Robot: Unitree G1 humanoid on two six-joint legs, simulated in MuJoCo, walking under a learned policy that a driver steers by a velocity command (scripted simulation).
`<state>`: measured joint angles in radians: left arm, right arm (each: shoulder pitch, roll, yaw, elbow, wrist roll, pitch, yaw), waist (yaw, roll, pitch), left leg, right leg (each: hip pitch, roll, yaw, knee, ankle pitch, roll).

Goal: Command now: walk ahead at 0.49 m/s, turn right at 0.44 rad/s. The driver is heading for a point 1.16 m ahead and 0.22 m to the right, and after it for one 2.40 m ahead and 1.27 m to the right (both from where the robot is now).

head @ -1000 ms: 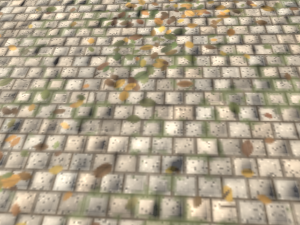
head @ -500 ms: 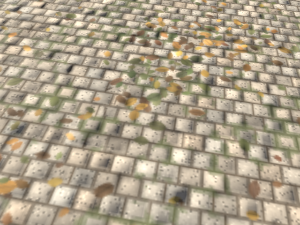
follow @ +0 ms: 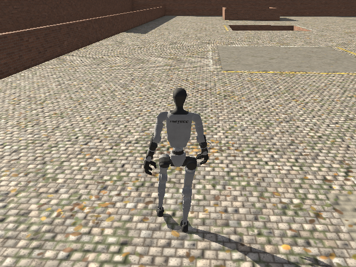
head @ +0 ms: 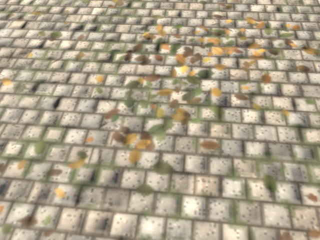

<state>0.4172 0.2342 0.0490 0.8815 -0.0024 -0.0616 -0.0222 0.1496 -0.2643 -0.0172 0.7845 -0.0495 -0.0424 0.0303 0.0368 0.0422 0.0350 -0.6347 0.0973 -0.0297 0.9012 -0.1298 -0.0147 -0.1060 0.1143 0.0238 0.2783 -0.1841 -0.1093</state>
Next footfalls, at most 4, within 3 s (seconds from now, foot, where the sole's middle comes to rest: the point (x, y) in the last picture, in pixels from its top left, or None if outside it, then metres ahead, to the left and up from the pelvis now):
0.22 left None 0.32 0.12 -0.78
0.76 right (223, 234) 0.51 -0.17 -0.78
1.28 left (217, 168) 0.82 -0.18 -0.78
1.74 right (253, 196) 0.68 -0.32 -0.78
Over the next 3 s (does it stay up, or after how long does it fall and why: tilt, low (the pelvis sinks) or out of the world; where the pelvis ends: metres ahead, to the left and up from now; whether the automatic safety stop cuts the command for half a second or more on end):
stays up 1.11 -0.09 -0.01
